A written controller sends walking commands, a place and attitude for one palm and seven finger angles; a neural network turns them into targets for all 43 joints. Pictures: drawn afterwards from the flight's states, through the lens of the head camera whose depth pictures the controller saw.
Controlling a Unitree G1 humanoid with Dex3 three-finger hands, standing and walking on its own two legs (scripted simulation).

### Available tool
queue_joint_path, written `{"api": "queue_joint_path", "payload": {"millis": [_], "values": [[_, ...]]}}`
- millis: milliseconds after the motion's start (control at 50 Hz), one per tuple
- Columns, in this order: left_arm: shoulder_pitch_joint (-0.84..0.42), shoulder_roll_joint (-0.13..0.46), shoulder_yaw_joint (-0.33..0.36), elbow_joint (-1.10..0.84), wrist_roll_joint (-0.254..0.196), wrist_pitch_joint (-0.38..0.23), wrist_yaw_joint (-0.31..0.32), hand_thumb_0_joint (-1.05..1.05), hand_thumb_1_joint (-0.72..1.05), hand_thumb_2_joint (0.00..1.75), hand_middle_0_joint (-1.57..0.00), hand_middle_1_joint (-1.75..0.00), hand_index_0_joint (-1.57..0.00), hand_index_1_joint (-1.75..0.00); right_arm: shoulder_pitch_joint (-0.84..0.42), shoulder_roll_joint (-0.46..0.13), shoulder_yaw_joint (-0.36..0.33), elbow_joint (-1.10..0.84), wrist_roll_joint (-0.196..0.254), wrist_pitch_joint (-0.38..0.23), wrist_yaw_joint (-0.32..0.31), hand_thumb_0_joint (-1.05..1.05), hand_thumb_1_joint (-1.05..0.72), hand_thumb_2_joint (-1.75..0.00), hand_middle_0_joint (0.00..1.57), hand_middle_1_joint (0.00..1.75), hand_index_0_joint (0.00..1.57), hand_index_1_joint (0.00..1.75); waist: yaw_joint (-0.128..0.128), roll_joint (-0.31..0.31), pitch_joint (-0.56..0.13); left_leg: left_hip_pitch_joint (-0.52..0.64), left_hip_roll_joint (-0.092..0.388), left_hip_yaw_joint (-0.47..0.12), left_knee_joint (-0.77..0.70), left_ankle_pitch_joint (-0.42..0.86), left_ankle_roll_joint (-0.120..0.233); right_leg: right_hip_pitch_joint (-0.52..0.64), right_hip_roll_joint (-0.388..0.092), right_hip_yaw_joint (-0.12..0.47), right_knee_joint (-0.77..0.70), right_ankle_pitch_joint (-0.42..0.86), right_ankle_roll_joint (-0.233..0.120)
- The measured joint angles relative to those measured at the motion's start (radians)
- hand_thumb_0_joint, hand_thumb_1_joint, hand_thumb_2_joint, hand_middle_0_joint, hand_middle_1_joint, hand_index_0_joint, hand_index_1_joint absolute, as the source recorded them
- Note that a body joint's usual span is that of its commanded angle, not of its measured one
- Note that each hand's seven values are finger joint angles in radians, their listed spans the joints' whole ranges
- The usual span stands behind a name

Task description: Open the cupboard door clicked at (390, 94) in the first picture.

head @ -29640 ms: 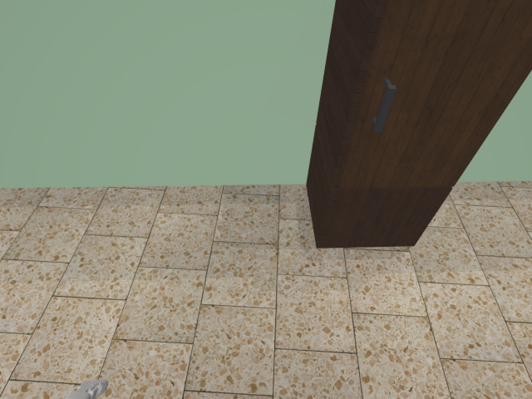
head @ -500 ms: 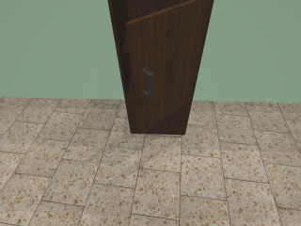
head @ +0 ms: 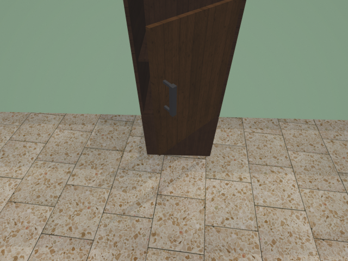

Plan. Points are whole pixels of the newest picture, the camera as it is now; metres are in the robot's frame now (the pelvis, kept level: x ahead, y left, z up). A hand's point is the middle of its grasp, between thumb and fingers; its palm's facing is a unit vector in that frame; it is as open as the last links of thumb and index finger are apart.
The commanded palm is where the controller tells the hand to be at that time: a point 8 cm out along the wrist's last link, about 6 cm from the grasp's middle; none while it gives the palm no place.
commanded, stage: look to check the result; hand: left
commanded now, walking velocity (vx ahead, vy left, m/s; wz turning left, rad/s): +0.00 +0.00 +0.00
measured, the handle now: (169, 98) +0.64 +0.05 -0.01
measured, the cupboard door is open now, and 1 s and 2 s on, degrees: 43 43 43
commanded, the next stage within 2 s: walk to a spot facing it in 0.48 s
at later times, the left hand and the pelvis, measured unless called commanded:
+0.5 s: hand out of the picture +0.05 +0.22 -0.17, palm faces +0.00 -0.96 -0.28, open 7.4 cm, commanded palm none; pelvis +0.01 +0.00 +0.00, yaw +0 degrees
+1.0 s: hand out of the picture +0.08 +0.18 -0.18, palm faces -0.13 -0.95 -0.27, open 7.4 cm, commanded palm none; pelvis +0.01 -0.02 -0.01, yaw -10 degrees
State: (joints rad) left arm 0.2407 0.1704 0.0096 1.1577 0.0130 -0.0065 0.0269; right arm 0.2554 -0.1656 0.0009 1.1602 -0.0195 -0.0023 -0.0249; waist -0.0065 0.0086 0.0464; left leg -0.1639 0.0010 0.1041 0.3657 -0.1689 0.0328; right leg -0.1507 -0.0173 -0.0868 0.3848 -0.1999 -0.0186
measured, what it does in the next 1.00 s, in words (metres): stands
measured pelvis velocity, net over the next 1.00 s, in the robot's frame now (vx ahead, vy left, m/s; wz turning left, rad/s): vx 0.01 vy -0.02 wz -0.17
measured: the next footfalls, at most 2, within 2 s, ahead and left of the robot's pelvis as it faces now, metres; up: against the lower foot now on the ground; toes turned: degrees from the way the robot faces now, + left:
left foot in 1.50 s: +0.11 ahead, +0.10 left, +0.00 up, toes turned -28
right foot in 1.86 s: -0.03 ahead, -0.14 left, +0.00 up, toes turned -42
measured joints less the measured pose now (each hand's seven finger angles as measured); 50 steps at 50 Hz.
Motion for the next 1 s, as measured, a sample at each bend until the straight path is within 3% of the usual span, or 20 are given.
{"api": "queue_joint_path", "payload": {"millis": [700, 900, 1000], "values": [[-0.094, 0.103, 0.006, -0.02, 0.001, -0.007, -0.01, 0.01, 0.91, 0.89, -0.2, -0.29, -0.2, -0.3, -0.125, -0.111, -0.008, -0.022, 0.0, -0.003, 0.009, 0.0, -0.9, -0.9, 0.2, 0.3, 0.2, 0.3, 0.009, 0.001, 0.001, 0.025, 0.005, 0.007, -0.039, 0.0, -0.006, 0.025, 0.009, 0.009, -0.049, 0.009, 0.0], [-0.057, 0.067, 0.032, -0.094, 0.01, 0.055, -0.023, 0.01, 0.91, 0.89, -0.2, -0.29, -0.2, -0.3, -0.104, -0.053, -0.026, -0.109, -0.003, 0.022, -0.005, 0.0, -0.9, -0.9, 0.2, 0.3, 0.2, 0.3, 0.019, -0.017, 0.034, -0.036, 0.036, 0.107, 0.101, -0.088, -0.009, -0.111, 0.027, 0.104, 0.162, -0.071, -0.005], [-0.054, 0.037, 0.046, -0.139, 0.012, 0.079, -0.035, 0.01, 0.91, 0.89, -0.2, -0.29, -0.2, -0.3, -0.078, -0.048, -0.039, -0.129, -0.011, 0.024, -0.007, 0.0, -0.9, -0.9, 0.21, 0.3, 0.21, 0.3, 0.024, 0.004, 0.072, -0.048, 0.068, 0.152, 0.165, -0.123, -0.02, -0.201, 0.012, 0.08, 0.41, -0.249, 0.001]]}}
